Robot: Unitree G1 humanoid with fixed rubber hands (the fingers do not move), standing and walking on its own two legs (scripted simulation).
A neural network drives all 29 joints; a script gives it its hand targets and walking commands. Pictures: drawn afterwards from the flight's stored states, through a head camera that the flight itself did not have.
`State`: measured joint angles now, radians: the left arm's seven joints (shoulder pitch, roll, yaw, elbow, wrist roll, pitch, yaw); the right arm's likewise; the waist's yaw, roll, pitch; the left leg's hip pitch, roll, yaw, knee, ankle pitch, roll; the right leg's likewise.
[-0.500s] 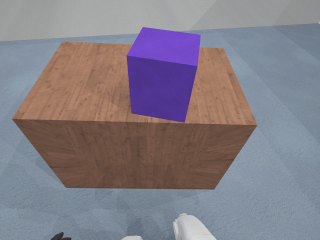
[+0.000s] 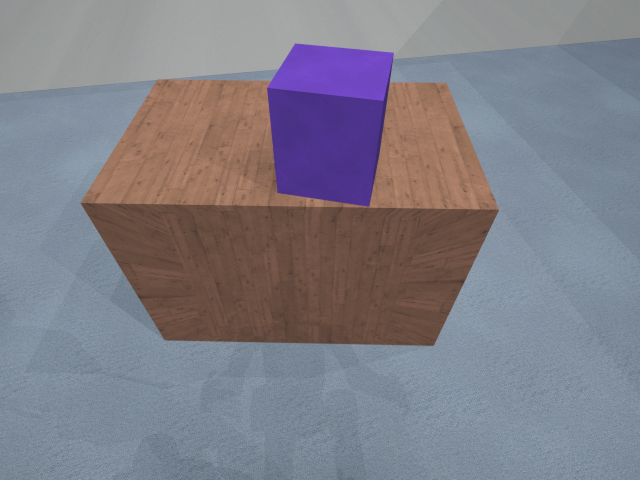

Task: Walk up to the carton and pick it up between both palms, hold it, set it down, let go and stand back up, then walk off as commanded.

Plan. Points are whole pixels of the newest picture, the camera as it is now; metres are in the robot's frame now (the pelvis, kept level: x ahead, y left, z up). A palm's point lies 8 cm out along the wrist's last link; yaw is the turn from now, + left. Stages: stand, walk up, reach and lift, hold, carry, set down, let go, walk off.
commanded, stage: walk off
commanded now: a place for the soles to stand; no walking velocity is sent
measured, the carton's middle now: (332, 126) +0.81 +0.00 +0.01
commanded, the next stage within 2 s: stand in 0.68 s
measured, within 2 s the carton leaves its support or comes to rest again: neither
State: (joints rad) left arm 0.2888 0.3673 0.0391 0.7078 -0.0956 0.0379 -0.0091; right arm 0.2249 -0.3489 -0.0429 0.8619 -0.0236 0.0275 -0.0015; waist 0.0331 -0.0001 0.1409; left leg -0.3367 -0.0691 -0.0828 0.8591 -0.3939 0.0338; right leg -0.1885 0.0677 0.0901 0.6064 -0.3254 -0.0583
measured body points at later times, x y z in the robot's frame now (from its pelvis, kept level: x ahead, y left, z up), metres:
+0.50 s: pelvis +0.01 -0.05 -0.01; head +0.01 -0.04 +0.44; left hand +0.11 +0.25 -0.11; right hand +0.05 -0.36 -0.13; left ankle +0.01 +0.10 -0.71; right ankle +0.09 -0.15 -0.73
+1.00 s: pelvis +0.03 -0.05 +0.00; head +0.03 -0.04 +0.45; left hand +0.12 +0.26 -0.10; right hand +0.08 -0.35 -0.12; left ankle +0.05 +0.09 -0.73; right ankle +0.09 -0.15 -0.73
